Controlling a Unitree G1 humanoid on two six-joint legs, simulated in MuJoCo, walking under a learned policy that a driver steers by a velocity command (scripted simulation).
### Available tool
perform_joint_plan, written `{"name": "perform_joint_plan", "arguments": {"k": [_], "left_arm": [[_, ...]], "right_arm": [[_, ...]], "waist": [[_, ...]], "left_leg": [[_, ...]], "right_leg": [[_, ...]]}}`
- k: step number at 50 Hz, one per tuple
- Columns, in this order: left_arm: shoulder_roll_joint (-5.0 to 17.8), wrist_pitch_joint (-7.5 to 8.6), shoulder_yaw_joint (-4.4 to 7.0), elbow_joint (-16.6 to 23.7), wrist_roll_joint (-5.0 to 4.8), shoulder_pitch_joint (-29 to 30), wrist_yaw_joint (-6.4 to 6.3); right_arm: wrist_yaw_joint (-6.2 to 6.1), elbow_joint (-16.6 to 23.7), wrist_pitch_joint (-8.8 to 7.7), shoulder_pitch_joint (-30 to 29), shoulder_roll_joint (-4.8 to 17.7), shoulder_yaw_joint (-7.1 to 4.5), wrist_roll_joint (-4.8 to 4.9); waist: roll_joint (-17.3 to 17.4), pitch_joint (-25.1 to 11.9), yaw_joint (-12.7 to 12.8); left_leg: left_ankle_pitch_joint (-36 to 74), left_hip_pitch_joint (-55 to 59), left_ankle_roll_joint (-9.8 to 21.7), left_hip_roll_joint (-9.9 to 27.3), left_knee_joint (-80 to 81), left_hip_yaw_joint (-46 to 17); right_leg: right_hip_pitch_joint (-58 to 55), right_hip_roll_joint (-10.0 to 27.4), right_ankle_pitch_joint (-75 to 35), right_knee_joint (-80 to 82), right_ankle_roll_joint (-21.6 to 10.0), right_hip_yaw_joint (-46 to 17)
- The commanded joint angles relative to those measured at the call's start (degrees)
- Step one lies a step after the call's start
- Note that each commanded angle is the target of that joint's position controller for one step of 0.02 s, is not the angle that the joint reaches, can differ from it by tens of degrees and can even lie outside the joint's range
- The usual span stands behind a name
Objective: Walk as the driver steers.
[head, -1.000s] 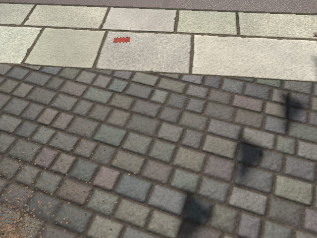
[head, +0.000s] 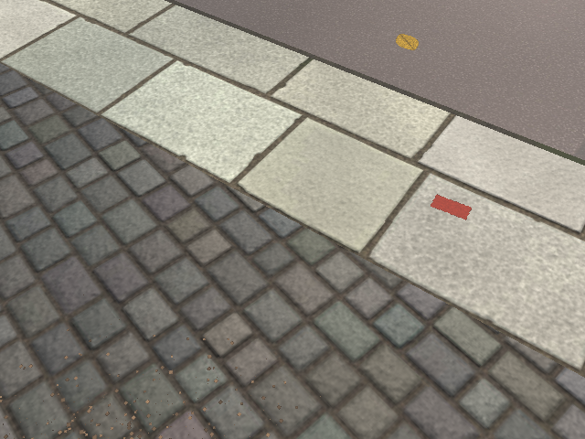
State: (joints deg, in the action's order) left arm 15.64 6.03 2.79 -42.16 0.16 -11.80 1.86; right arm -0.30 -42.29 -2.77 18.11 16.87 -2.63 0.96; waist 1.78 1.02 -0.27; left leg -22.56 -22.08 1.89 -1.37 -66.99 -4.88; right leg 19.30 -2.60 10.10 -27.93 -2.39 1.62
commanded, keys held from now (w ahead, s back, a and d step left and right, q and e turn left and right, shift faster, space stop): w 0.04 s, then no key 0.04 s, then e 0.92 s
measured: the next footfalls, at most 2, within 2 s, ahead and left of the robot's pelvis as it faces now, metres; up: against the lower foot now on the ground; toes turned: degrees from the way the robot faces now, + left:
left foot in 0.32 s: +0.32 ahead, +0.12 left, +0.00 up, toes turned -7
right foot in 0.74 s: +0.20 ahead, -0.12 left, +0.00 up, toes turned -22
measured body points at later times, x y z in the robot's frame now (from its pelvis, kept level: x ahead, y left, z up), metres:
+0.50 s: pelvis +0.18 +0.03 +0.00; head +0.22 +0.04 +0.45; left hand +0.31 +0.31 -0.12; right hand +0.33 -0.25 -0.08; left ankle +0.28 +0.12 -0.73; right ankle +0.12 -0.10 -0.66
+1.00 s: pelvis +0.19 -0.01 +0.01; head +0.21 -0.06 +0.46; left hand +0.44 +0.18 -0.07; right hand +0.20 -0.34 -0.11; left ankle +0.27 +0.13 -0.66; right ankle +0.17 -0.10 -0.73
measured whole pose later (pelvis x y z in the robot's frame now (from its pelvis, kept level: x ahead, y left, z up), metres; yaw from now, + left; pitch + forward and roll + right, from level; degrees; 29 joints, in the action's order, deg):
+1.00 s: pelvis +0.19 -0.01 +0.01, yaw -27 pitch +2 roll +3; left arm 17.2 -1.5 3.5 -36.7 -0.3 -12.5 -1.9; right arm -2.2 -43.7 1.0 5.4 18.3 -5.7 0.0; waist 1.1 2.3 0.5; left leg -19.2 -30.1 -4.4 -1.1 -55.5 -3.0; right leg 16.8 -1.9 11.2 -26.2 -2.5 -5.7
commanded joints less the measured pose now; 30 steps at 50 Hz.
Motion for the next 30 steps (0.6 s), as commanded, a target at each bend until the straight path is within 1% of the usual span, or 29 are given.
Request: {"name": "perform_joint_plan", "arguments": {"k": [1, 2, 3, 4, 5, 6, 7, 9, 11, 12, 13, 14, 15, 16, 17, 18, 19, 20, 21, 22, 23, 24, 25, 28, 30], "left_arm": [[5.7, 0.33, 1.25, 1.9, 0.35, -3.3, -0.4], [5.9, 0.43, 1.26, 1.5, 0.03, -3.6, -0.5], [6.6, 0.55, 1.37, 1.0, -0.25, -3.5, -0.57], [7.4, 0.52, 1.54, 0.5, -0.28, -3.5, -0.73], [8.1, 0.22, 1.68, 0.1, -0.31, -3.4, -0.96], [8.7, -0.21, 1.85, -0.4, -0.4, -3.6, -1.22], [9.2, -0.67, 1.99, -0.9, -0.63, -4.2, -1.44], [9.9, -1.56, 2.22, -2.2, -1.03, -6.4, -1.87], [10.4, -2.5, 2.45, -2.9, -1.48, -7.8, -2.26], [10.7, -2.94, 2.63, -3.0, -1.68, -7.8, -2.46], [10.8, -3.3, 2.78, -2.8, -1.82, -7.3, -2.7], [10.8, -3.56, 2.89, -2.4, -1.94, -6.2, -2.95], [10.3, -3.75, 2.81, -1.8, -2.0, -4.7, -3.1], [8.2, -3.6, 2.26, -0.8, -1.41, -5.0, -3.06], [4.3, -3.29, 1.0, 1.0, 0.23, -6.2, -2.93], [3.4, -3.52, 0.34, 0.3, -0.86, -15.0, -2.8], [9.0, -4.59, 1.89, -1.5, -1.52, -15.8, -2.84], [10.0, -5.75, 2.58, -0.8, -1.92, -11.5, -3.12], [9.4, -7.07, 2.78, -0.7, -1.8, -9.8, -3.68], [9.5, -8.34, 3.13, -0.2, -1.38, -8.9, -4.26], [8.3, -9.23, 2.97, 0.2, -1.22, -9.3, -4.45], [7.4, -9.62, 2.9, 0.6, -1.1, -9.5, -4.54], [6.8, -9.73, 2.86, 1.2, -1.01, -9.2, -4.52], [5.6, -9.51, 2.36, 3.4, -0.6, -5.3, -3.85], [5.7, -9.39, 2.14, 4.5, -0.6, -3.4, -3.11]], "right_arm": [[0.27, 5.8, -1.47, -3.0, 5.6, -1.67, -0.31], [0.31, 5.5, -1.29, -2.5, 4.5, -1.43, -0.23], [0.27, 5.8, -1.07, -3.4, 3.7, -1.19, -0.48], [0.15, 6.4, -0.98, -4.8, 3.0, -0.89, -0.94], [0.03, 6.9, -1.13, -6.2, 2.2, -0.55, -1.41], [0.04, 7.1, -1.37, -7.4, 1.4, -0.23, -1.64], [0.16, 7.2, -1.56, -8.7, 0.9, -0.04, -1.63], [0.46, 7.4, -1.75, -11.7, 1.4, -0.23, -1.3], [0.68, 8.1, -1.81, -14.4, 2.3, -0.63, -1.15], [0.74, 8.5, -1.88, -15.1, 3.0, -0.91, -1.16], [0.77, 8.5, -1.98, -14.7, 4.0, -1.35, -1.25], [0.73, 8.1, -2.12, -13.1, 4.9, -1.82, -1.42], [0.56, 7.0, -2.35, -9.9, 5.7, -2.33, -1.75], [0.05, 6.6, -2.55, -6.8, 8.3, -3.07, -2.52], [-0.8, 7.1, -2.07, -2.3, 11.8, -3.65, -3.73], [-0.61, 7.2, -0.81, -2.0, 10.3, -3.24, -3.47], [-0.29, 7.9, 0.18, -4.0, 6.9, -2.52, -2.24], [-0.37, 8.2, 0.74, -6.9, 4.9, -1.91, -1.56], [-0.36, 7.9, 1.07, -10.1, 4.2, -1.59, -1.52], [-0.37, 7.7, 1.26, -12.7, 4.3, -1.61, -1.74], [-0.39, 7.3, 1.33, -14.2, 5.5, -1.93, -2.39], [-0.52, 7.1, 1.24, -15.1, 5.5, -2.08, -2.77], [-0.73, 6.8, 1.12, -15.4, 5.3, -2.14, -2.8], [-1.47, 5.7, 1.12, -15.6, 6.2, -2.61, -2.24], [-1.61, 5.0, 1.56, -15.5, 7.5, -3.09, -2.0]], "waist": [[-7.1, -1.9, 1.2], [-7.1, -2.3, 0.8], [-6.9, -1.1, 0.6], [-6.2, -0.5, 0.5], [-5.6, -0.6, 0.6], [-5.6, -1.2, 0.7], [-6.0, -1.9, 1.2], [-6.7, -2.9, 2.5], [-7.1, -2.9, 3.1], [-7.4, -2.9, 2.9], [-7.8, -3.2, 2.1], [-8.1, -3.7, 0.9], [-7.5, -4.9, -1.1], [-4.6, -8.4, -2.0], [6.0, -15.1, -2.8], [16.8, -23.7, -0.3], [9.3, -21.2, -0.6], [6.2, -14.9, -0.4], [4.1, -10.8, 0.6], [4.9, -8.1, 1.4], [6.4, -6.1, 2.3], [7.0, -5.4, 2.7], [7.1, -5.4, 2.7], [5.6, -6.4, 1.6], [5.5, -7.1, 1.0]], "left_leg": [[5.2, -16.1, -0.7, 6.6, 2.0, -1.1], [5.2, -15.5, -1.0, 6.9, 3.8, -0.2], [5.1, -15.6, -1.8, 6.9, 6.6, 0.6], [5.7, -15.4, -2.6, 6.8, 10.0, 1.5], [7.5, -14.0, -3.4, 6.5, 14.3, 2.3], [10.7, -11.8, -3.7, 5.8, 18.6, 3.0], [14.7, -9.4, -3.9, 4.7, 22.9, 3.7], [22.1, -5.9, -4.2, 2.3, 29.4, 4.0], [24.0, -4.7, -3.9, 0.9, 33.7, 3.1], [23.4, -4.2, -3.4, 0.6, 35.5, 2.3], [22.9, -2.8, -2.7, 0.6, 37.4, 1.5], [23.6, -0.2, -1.9, 0.6, 39.6, 1.1], [27.8, 5.2, -0.6, 0.8, 43.2, 1.8], [39.8, 14.4, 1.7, 5.4, 43.7, -0.6], [64.6, 29.4, 6.9, 18.4, 38.8, -10.9], [65.2, 36.5, 16.0, 29.1, 39.1, -23.2], [51.9, 30.8, 15.4, 26.2, 41.8, -21.8], [40.6, 26.1, 13.1, 22.7, 43.5, -16.3], [31.9, 20.0, 11.9, 20.1, 46.1, -12.6], [25.8, 14.0, 11.4, 18.8, 48.5, -10.0], [23.2, 8.0, 11.3, 17.2, 50.8, -6.6], [21.7, 5.5, 11.5, 16.5, 52.1, -4.2], [21.6, 4.9, 11.8, 16.4, 52.6, -2.4], [22.2, 6.7, 12.3, 17.6, 52.6, 0.5], [22.1, 7.5, 12.4, 18.7, 52.5, 1.7]], "right_leg": [[-15.2, 15.4, -2.7, 15.9, -10.2, -21.0], [-14.6, 14.9, -5.0, 16.6, -10.5, -19.0], [-13.2, 15.2, -12.9, 16.9, -11.0, -16.9], [-12.4, 15.2, -22.3, 16.8, -11.4, -14.4], [-11.5, 14.4, -29.7, 16.2, -11.2, -12.2], [-10.8, 13.1, -34.3, 15.4, -10.4, -9.8], [-10.3, 11.8, -36.8, 14.7, -9.5, -8.0], [-10.9, 10.6, -36.4, 13.2, -8.2, -7.1], [-12.5, 11.1, -33.5, 10.8, -7.5, -8.8], [-13.2, 11.6, -31.7, 9.2, -7.1, -10.3], [-13.7, 12.0, -29.2, 7.4, -6.4, -12.1], [-13.7, 11.9, -27.1, 5.1, -5.5, -13.5], [-12.3, 10.4, -25.3, 1.3, -4.0, -13.5], [-8.3, 6.9, -19.3, -5.7, -1.7, -12.3], [3.5, 1.2, 6.0, -21.2, 1.5, -8.5], [11.9, -1.6, 33.3, -34.8, 3.5, -7.4], [13.4, 1.3, 30.7, -40.5, 4.8, -9.0], [16.7, 2.8, 27.1, -43.0, 5.8, -7.2], [17.0, 4.5, 23.7, -42.3, 6.8, -6.5], [15.1, 5.6, 20.5, -41.4, 7.5, -6.3], [11.5, 5.5, 17.8, -40.8, 8.0, -4.8], [9.6, 5.4, 16.1, -39.4, 8.1, -3.9], [8.7, 5.5, 14.9, -37.3, 8.0, -3.3], [6.7, 7.0, 11.4, -28.7, 7.0, -2.9], [4.1, 7.2, 10.1, -23.9, 6.0, -1.9]]}}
